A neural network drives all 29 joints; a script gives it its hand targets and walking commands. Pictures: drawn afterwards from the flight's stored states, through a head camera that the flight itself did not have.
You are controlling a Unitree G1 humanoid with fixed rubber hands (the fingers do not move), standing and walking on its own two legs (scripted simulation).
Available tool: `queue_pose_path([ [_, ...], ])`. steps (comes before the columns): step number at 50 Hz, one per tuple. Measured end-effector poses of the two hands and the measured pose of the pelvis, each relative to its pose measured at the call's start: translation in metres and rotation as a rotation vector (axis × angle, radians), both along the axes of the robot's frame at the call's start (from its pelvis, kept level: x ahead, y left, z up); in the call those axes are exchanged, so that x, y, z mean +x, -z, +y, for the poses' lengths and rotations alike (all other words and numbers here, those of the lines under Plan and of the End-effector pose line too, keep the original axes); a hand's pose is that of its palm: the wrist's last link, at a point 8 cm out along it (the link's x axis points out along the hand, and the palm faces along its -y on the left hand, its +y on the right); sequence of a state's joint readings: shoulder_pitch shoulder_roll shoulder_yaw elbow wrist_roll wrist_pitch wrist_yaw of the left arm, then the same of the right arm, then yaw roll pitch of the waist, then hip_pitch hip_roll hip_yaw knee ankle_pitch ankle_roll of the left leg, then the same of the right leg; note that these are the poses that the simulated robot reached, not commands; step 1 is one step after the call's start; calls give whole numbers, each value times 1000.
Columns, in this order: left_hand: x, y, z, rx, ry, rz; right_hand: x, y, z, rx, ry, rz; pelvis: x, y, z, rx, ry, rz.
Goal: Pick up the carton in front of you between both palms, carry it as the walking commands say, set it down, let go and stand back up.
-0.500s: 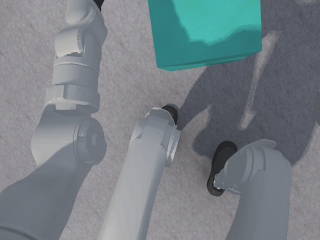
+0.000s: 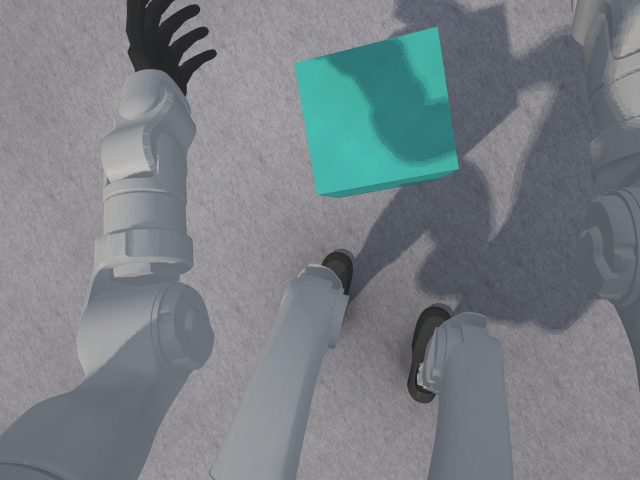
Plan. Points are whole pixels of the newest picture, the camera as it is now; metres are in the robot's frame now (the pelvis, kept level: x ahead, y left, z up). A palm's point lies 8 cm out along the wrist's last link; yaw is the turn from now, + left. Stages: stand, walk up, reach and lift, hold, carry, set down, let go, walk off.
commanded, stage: set down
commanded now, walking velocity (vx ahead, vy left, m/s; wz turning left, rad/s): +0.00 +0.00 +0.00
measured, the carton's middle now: (377, 130) +0.51 +0.10 -0.43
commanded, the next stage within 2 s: let go in 0.16 s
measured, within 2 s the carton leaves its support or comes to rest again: neither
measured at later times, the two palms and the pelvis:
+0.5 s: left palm (92, 104) +0.41 +0.27 +0.02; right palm out of the picture +0.52 -0.11 +0.01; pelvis +0.03 +0.02 +0.13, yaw -4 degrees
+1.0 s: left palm out of the picture +0.26 +0.26 +0.13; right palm out of the picture +0.37 -0.16 +0.11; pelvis +0.09 +0.02 +0.20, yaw +0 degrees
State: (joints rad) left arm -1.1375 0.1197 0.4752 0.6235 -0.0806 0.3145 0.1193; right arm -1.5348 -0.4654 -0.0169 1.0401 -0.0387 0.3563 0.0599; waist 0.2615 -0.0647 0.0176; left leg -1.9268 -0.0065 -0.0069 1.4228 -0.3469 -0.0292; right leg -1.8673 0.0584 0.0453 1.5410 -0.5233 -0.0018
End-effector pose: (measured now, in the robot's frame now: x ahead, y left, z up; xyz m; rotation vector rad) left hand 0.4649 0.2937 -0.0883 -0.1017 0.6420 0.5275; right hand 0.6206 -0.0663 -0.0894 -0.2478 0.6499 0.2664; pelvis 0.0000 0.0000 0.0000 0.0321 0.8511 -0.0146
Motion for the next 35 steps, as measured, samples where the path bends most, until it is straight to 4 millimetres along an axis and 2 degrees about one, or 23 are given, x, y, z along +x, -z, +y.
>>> queue_pose_path([
  [8,-2,-45,-2,-3,7,0,0,-49,-7,-2,8,15,6,-44,1,-11,3,-18],
  [13,-4,-65,-5,6,40,9,-5,-70,-11,2,24,21,12,-68,3,-17,4,-30],
  [16,-9,-75,-11,18,89,22,-17,-79,-16,-1,52,16,16,-82,6,-25,5,-40],
  [19,-20,-85,-19,30,161,46,-38,-86,-24,-10,102,11,21,-96,9,-33,9,-58],
  [24,-49,-107,-28,43,299,99,-94,-100,-41,-34,226,15,30,-120,16,-44,22,-125],
  [29,-78,-137,-26,57,415,141,-146,-126,-53,-51,323,9,37,-143,23,-53,27,-238],
  [35,-118,-168,-20,58,490,171,-187,-156,-60,-61,353,9,50,-166,29,-53,15,-373],
])
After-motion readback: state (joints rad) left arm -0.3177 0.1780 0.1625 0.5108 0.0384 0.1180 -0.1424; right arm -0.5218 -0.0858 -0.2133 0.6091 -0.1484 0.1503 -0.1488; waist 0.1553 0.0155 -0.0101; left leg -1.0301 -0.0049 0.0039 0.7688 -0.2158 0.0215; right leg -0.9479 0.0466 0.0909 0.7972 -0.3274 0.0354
